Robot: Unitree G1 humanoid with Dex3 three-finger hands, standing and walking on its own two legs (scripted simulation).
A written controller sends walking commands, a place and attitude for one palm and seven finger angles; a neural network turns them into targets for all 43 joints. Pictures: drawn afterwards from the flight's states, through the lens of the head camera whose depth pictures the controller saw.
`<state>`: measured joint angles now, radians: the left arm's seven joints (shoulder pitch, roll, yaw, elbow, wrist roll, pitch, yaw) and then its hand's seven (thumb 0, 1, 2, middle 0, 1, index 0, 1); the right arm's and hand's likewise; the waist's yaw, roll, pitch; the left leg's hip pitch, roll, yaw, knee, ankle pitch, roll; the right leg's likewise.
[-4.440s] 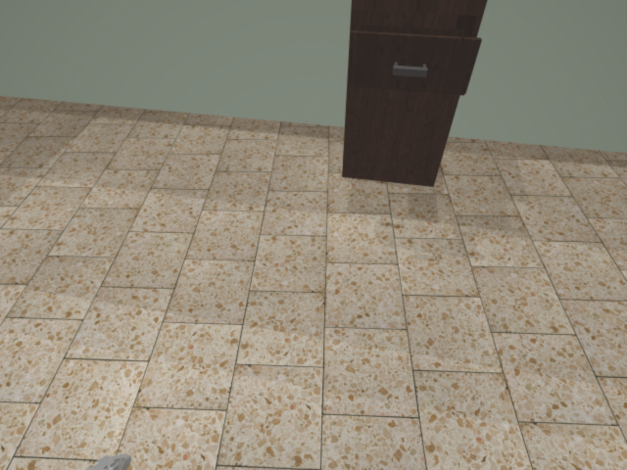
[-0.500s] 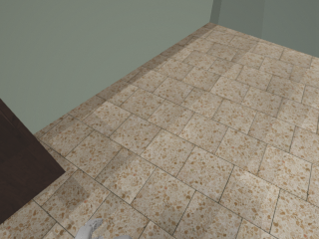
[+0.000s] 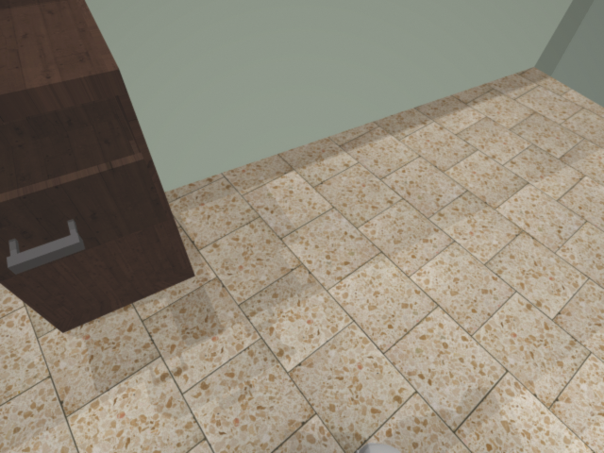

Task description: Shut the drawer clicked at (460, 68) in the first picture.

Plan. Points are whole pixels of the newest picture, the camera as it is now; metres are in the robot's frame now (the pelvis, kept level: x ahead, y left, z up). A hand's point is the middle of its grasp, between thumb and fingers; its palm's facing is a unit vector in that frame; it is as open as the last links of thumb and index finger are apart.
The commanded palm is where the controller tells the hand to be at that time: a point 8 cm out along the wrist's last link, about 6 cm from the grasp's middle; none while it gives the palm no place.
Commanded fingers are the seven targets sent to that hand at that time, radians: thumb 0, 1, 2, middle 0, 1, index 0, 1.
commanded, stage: turn to face it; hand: left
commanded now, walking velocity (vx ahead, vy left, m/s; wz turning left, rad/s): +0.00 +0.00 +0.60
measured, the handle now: (45, 243) +0.44 +0.48 -0.09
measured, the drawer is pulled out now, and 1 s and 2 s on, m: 0.21 0.21 0.21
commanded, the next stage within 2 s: take the last steps up to it in 0.76 s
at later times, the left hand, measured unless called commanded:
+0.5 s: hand out of the picture -0.03 +0.18 -0.17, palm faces +0.35 -0.91 -0.23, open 7.4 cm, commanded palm none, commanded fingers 0.00 0.90 0.90 -0.20 -0.30 -0.20 -0.30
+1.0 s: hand out of the picture -0.05 +0.18 -0.16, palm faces +0.47 -0.84 -0.27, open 7.4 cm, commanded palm none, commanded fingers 0.00 0.90 0.90 -0.20 -0.30 -0.20 -0.30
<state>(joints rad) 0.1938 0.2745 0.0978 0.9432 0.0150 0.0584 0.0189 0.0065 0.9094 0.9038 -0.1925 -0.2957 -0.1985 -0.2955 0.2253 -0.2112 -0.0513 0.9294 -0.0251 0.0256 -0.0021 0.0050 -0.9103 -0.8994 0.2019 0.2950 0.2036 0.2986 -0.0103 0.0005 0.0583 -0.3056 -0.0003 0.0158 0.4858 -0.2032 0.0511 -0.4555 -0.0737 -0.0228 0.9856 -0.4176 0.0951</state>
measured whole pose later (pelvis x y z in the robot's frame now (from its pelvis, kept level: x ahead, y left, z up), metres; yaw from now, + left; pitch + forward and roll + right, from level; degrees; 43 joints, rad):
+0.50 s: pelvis -0.02 -0.03 -0.01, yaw +20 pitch +0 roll +1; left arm 0.23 0.20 0.04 0.90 0.03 0.02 0.02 0.00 0.90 0.90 -0.20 -0.30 -0.21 -0.30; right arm 0.13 -0.26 -0.07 0.91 -0.02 0.08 0.03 0.01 -0.91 -0.90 0.20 0.29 0.20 0.30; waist 0.01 -0.02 0.09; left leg -0.35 0.03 0.07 0.74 -0.41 -0.05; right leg -0.22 -0.17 -0.21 0.59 -0.35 0.05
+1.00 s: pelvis -0.03 -0.03 -0.01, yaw +27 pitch -1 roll +1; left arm 0.20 0.19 0.04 0.96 0.02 0.01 0.02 0.00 0.91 0.90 -0.19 -0.30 -0.20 -0.30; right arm 0.23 -0.20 -0.04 1.00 -0.02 0.04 0.00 0.01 -0.91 -0.90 0.20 0.30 0.20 0.30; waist -0.01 0.03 0.04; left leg -0.28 -0.04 -0.01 0.57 -0.30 0.02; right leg -0.21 -0.03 -0.05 0.55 -0.33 0.02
